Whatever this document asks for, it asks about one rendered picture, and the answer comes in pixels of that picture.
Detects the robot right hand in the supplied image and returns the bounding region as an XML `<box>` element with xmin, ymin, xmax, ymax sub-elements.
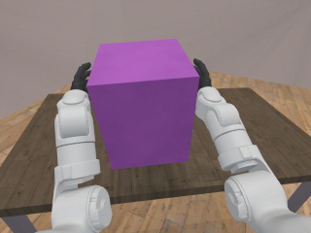
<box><xmin>193</xmin><ymin>58</ymin><xmax>212</xmax><ymax>91</ymax></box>

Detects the robot left hand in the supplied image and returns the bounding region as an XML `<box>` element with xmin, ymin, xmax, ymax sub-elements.
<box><xmin>70</xmin><ymin>62</ymin><xmax>91</xmax><ymax>101</ymax></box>

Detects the robot right upper arm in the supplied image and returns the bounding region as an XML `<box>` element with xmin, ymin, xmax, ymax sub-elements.
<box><xmin>224</xmin><ymin>169</ymin><xmax>311</xmax><ymax>233</ymax></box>

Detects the robot right forearm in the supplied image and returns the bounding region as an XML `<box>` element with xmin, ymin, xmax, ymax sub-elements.
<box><xmin>195</xmin><ymin>86</ymin><xmax>288</xmax><ymax>207</ymax></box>

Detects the robot left upper arm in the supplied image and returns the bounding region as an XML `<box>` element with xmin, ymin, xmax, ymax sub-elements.
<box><xmin>35</xmin><ymin>184</ymin><xmax>113</xmax><ymax>233</ymax></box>

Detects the table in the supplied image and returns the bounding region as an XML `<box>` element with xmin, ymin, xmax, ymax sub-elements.
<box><xmin>0</xmin><ymin>87</ymin><xmax>311</xmax><ymax>233</ymax></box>

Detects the carton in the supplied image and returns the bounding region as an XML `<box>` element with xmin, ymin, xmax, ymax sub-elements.
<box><xmin>86</xmin><ymin>39</ymin><xmax>200</xmax><ymax>170</ymax></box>

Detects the robot left forearm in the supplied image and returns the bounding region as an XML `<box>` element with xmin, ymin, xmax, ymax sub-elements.
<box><xmin>51</xmin><ymin>89</ymin><xmax>101</xmax><ymax>220</ymax></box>

